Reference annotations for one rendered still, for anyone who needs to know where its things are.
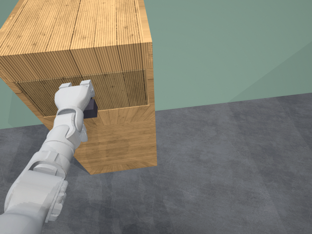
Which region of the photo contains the left robot hand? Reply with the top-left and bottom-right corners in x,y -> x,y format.
55,80 -> 95,142

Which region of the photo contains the cabinet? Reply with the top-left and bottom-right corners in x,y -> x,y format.
0,0 -> 157,175

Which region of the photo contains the left robot upper arm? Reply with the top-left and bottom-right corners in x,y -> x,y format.
0,170 -> 68,234

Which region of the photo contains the drawer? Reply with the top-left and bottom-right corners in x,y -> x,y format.
15,69 -> 148,117

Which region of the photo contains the robot left forearm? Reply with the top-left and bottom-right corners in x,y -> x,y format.
4,106 -> 84,212

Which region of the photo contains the handle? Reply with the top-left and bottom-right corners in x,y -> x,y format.
83,97 -> 98,119

